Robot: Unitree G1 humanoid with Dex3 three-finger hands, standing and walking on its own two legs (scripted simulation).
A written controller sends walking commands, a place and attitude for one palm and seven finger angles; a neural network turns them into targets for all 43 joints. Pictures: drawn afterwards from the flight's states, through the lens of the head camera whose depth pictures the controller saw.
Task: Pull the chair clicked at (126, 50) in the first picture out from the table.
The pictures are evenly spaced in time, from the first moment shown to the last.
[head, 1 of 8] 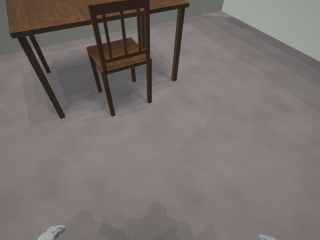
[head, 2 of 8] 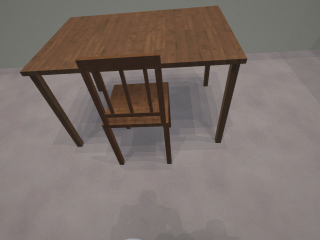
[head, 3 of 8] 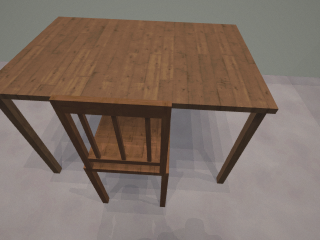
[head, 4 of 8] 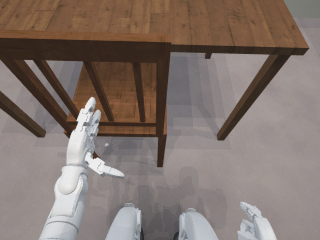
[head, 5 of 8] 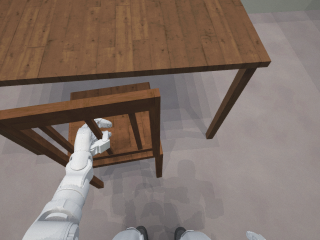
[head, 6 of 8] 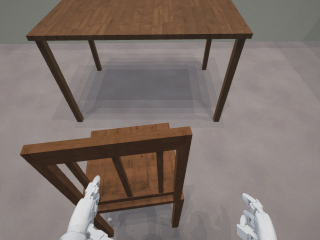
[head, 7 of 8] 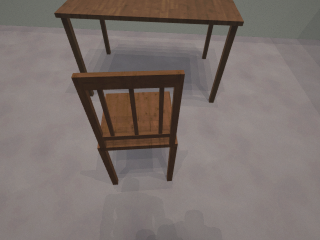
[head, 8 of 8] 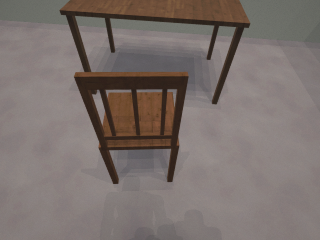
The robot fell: no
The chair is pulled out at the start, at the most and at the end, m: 0.00 0.62 0.62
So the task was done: yes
